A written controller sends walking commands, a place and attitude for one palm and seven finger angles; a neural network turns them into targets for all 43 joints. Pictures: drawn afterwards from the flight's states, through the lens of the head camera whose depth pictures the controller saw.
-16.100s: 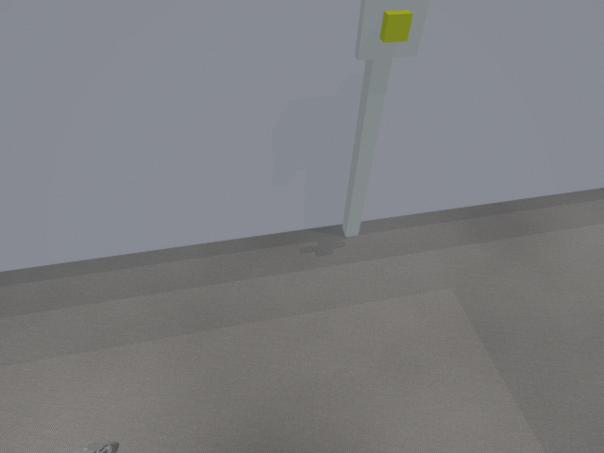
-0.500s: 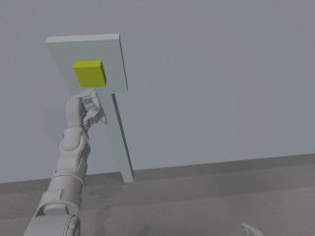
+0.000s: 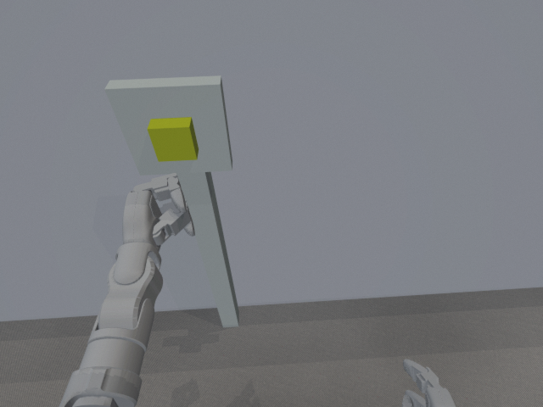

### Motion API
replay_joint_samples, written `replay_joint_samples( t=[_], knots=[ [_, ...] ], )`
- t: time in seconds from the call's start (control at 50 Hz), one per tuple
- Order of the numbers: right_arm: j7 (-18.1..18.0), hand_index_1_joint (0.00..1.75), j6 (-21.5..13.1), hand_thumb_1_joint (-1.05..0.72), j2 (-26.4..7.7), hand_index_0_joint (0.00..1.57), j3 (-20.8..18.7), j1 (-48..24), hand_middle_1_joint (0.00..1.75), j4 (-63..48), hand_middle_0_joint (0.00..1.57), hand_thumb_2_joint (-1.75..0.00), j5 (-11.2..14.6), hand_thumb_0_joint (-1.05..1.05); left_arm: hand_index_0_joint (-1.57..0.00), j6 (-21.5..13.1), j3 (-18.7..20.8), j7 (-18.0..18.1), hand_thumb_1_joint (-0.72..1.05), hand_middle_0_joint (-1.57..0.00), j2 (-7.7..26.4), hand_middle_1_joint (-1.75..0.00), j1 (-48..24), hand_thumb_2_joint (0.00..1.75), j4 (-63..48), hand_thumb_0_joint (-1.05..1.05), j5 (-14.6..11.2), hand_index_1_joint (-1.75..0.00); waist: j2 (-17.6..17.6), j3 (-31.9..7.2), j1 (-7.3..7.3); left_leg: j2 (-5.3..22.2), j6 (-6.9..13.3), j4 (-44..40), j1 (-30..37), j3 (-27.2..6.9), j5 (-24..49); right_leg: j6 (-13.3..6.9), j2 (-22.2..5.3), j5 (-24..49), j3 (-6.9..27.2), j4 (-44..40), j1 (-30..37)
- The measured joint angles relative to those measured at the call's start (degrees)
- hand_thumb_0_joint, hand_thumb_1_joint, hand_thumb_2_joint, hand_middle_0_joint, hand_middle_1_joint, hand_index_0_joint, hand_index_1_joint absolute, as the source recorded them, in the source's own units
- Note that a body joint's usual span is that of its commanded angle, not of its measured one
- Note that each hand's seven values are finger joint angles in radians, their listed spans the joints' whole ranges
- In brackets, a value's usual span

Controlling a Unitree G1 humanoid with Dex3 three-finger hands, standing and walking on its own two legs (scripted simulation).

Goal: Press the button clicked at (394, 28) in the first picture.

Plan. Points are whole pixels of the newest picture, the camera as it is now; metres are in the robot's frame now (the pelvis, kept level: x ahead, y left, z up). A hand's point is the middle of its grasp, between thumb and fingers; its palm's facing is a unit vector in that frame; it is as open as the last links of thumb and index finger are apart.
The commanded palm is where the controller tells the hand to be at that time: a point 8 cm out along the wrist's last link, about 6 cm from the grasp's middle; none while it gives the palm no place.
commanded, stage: draw the hand back to the body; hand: left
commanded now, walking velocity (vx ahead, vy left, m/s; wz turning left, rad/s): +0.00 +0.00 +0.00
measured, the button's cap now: (174, 138) +0.51 +0.20 +0.14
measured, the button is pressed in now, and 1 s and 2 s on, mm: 0 0 0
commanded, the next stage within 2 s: step back with the hand held close in 1.34 s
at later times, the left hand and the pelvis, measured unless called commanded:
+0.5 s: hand (127, 260) +0.26 +0.19 +0.14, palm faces +0.23 -0.95 -0.19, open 3.1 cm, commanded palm +0.22 +0.24 +0.15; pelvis -0.01 +0.00 +0.01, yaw +1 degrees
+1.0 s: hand (53, 299) +0.19 +0.24 +0.17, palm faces +0.39 -0.85 -0.36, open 3.1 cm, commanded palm +0.14 +0.28 +0.19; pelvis +0.01 +0.01 +0.02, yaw +0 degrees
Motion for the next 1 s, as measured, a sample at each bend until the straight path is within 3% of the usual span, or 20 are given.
replay_joint_samples(
  t=[0.14, 0.38, 0.46, 0.6, 1.0],
  knots=[
    [-0.63, 0.30, 0.57, -0.90, -0.38, 0.20, 0.10, 0.92, 0.30, -0.24, 0.21, -0.90, 0.58, 0.01, -1.30, 3.53, 1.39, -1.40, 0.90, -1.30, 1.48, -1.50, 7.18, 0.90, -7.65, 0.02, -1.18, -1.49, 0.37, 0.48, 0.17, 0.22, -0.13, -2.03, 3.10, 0.15, 0.79, -0.14, 0.31, 0.84, 0.19, -2.03, 3.03],
    [-2.15, 0.30, -1.75, -0.90, -0.95, 0.20, 0.39, -1.84, 0.30, -0.54, 0.20, -0.90, 1.04, 0.01, -1.30, 8.92, 2.33, -4.59, 0.90, -1.30, 3.06, -1.51, 15.63, 0.90, -19.39, 0.02, -3.41, -1.50, 0.90, 1.04, 1.51, 0.00, -0.26, -4.26, 6.58, -0.92, 2.15, -0.26, 0.18, 2.02, -0.81, -4.70, 7.08],
    [-2.08, 0.30, -2.30, -0.90, -0.44, 0.20, 0.52, -3.66, 0.30, -0.60, 0.20, -0.90, -0.58, 0.01, -1.30, 6.58, 0.83, -0.72, 0.90, -1.30, 5.68, -1.50, 20.53, 0.90, -24.20, 0.02, 1.47, -1.50, 1.11, 2.53, 1.55, 0.07, -0.28, -6.68, 9.21, -0.75, 3.18, -0.32, 0.36, 3.15, -0.58, -7.16, 9.65],
    [-1.74, 0.30, -1.21, -0.90, -0.12, 0.20, 0.47, -4.00, 0.30, -0.46, 0.20, -0.90, -1.66, 0.01, -1.31, 2.70, 0.65, 2.64, 0.90, -1.30, 6.81, -1.50, 27.70, 0.90, -29.61, 0.02, 4.79, -1.49, 1.48, 4.59, 2.64, -0.09, -0.17, -10.74, 12.94, -0.72, 4.94, -0.15, 0.37, 5.00, -0.45, -11.38, 13.46],
    [-1.06, 0.30, -1.14, -0.90, 0.16, 0.20, -1.01, -1.96, 0.30, 0.34, 0.21, -0.90, -2.37, 0.01, -1.31, 0.03, 7.32, 3.80, 0.89, -1.30, 9.04, -1.50, 44.19, 0.90, -43.90, 0.02, 5.87, -1.49, 2.08, 4.03, 3.20, -0.28, 0.31, -11.27, 14.94, -0.23, 3.86, 0.49, 0.26, 4.50, 0.14, -12.57, 15.62]
  ],
)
